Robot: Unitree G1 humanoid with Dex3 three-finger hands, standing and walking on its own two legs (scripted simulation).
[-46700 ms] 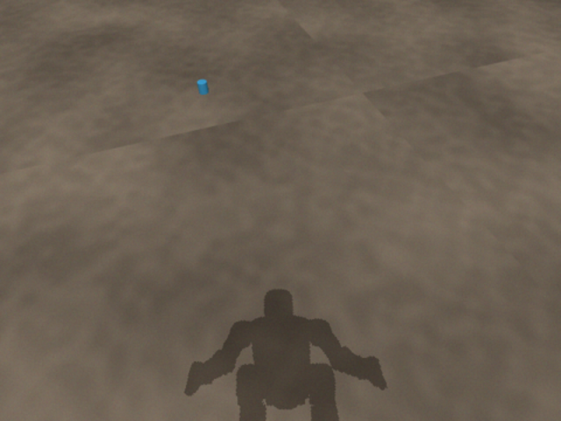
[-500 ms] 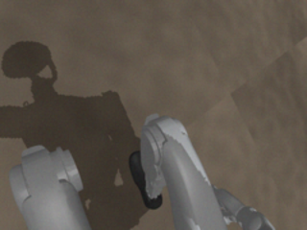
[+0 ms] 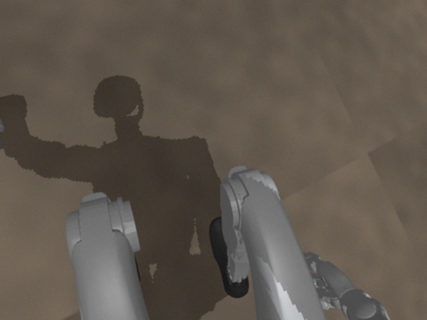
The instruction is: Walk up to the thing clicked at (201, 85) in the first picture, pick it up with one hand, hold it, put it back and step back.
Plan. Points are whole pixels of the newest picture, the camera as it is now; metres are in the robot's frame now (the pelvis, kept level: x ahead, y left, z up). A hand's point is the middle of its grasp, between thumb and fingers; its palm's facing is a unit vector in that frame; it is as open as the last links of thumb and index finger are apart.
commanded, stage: settle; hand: left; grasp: from above
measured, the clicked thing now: out of the picture +0.43 +0.39 -0.19
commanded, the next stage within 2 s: lift in 0.16 s
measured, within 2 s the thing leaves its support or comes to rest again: neither
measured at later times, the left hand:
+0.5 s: hand out of the picture +0.42 +0.37 -0.11, palm faces -0.45 -0.14 -0.88, open 7.7 cm
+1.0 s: hand out of the picture +0.36 +0.35 +0.05, palm faces -0.42 -0.15 -0.89, open 7.6 cm
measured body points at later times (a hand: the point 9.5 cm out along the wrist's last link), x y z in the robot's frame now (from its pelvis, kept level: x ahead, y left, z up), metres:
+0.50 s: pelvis +0.00 +0.00 +0.03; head +0.22 +0.09 +0.41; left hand +0.44 +0.37 -0.06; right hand +0.08 -0.27 -0.07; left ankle +0.07 +0.13 -0.29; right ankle +0.11 -0.13 -0.29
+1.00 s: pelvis +0.00 +0.00 +0.15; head +0.17 +0.07 +0.56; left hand +0.37 +0.35 +0.10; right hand +0.15 -0.26 +0.04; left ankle +0.07 +0.13 -0.29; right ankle +0.11 -0.13 -0.29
